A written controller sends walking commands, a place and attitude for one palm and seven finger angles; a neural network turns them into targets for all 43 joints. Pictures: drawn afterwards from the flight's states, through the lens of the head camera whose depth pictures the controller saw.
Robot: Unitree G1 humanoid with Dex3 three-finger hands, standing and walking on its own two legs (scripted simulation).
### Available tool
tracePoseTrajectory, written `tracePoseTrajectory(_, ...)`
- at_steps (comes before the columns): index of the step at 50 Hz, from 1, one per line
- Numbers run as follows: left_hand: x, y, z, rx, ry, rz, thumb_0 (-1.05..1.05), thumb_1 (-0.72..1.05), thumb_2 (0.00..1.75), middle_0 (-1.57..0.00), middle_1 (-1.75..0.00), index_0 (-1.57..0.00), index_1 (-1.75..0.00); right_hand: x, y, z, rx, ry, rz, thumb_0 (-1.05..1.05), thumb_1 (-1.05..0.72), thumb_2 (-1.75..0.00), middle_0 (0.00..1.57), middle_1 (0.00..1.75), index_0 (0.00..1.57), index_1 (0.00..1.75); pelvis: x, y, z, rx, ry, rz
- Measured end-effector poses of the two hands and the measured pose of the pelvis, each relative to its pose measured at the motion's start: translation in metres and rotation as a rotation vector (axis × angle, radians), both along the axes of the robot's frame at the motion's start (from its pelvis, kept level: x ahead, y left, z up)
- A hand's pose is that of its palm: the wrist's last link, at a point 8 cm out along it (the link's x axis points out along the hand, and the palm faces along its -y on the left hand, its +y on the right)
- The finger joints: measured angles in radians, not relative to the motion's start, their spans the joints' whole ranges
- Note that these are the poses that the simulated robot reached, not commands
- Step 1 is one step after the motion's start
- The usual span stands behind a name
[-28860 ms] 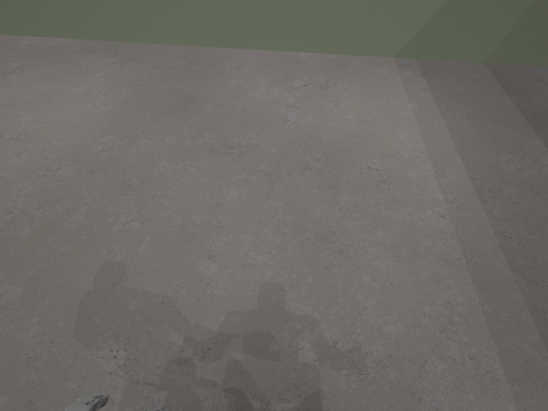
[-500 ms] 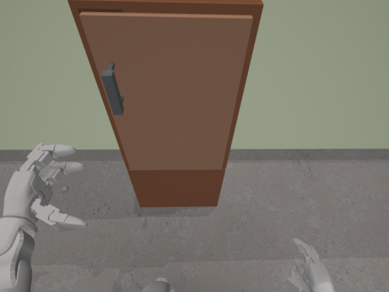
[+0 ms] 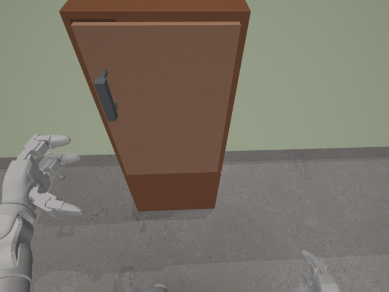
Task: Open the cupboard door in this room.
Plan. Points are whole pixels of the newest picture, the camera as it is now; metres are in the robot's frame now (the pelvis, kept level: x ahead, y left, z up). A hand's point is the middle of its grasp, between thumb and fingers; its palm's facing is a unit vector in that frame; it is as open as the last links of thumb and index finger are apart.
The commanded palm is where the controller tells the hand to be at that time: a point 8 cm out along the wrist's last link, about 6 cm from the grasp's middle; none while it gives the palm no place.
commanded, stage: raise the hand with hooked fingers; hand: left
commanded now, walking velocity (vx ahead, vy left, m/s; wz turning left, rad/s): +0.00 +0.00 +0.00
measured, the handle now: (108, 95) +0.56 +0.27 +0.08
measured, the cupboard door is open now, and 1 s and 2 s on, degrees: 0 0 0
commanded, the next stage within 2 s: move the hooked fingers beside the handle in 0.18 s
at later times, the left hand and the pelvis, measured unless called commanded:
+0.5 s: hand (60, 169) +0.31 +0.29 +0.10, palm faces +0.14 -0.99 +0.00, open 14.0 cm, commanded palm +0.29 +0.33 +0.10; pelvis -0.01 -0.01 +0.00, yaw +1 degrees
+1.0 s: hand (74, 139) +0.39 +0.29 +0.09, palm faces +0.10 -0.99 +0.00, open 14.0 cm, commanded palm +0.36 +0.34 +0.09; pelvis -0.01 +0.01 -0.01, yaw -1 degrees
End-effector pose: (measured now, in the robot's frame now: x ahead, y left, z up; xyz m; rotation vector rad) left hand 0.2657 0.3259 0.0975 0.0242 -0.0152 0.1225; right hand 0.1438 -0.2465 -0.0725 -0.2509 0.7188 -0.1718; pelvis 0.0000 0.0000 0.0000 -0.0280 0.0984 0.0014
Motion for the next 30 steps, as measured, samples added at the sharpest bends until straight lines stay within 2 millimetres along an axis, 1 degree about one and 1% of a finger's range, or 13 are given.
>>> tracePoseTrajectory(15,-0.003,-0.003,0.003,-0.007,-0.009,-0.001,-0.01,-0.5,0.3,-0.3,-1.2,-0.3,-1.2,0.008,0.002,0.0,0.017,-0.018,0.013,0.01,-0.91,-0.9,0.2,0.3,0.2,0.3,-0.001,-0.004,0.0,0.001,-0.005,0.001)
tracePoseTrajectory(19,-0.002,0.0,0.002,-0.008,-0.008,0.007,-0.01,-0.5,0.3,-0.3,-1.2,-0.3,-1.2,0.008,0.002,-0.001,0.013,-0.015,0.019,0.01,-0.91,-0.9,0.2,0.3,0.2,0.3,-0.003,-0.005,-0.001,0.0,-0.006,0.004)
tracePoseTrajectory(24,0.011,0.009,-0.001,-0.026,0.0,0.023,-0.01,-0.5,0.3,-0.3,-1.2,-0.3,-1.2,0.002,0.0,-0.005,-0.008,0.017,0.019,0.01,-0.91,-0.9,0.2,0.3,0.2,0.3,-0.007,-0.005,-0.003,-0.005,-0.001,0.011)
tracePoseTrajectory(30,0.036,0.012,0.001,-0.025,-0.007,-0.006,-0.01,-0.5,0.3,-0.3,-1.2,-0.3,-1.2,-0.015,-0.006,-0.01,-0.026,0.067,-0.009,0.01,-0.91,-0.9,0.2,0.3,0.2,0.3,-0.01,-0.003,-0.005,-0.011,0.016,0.007)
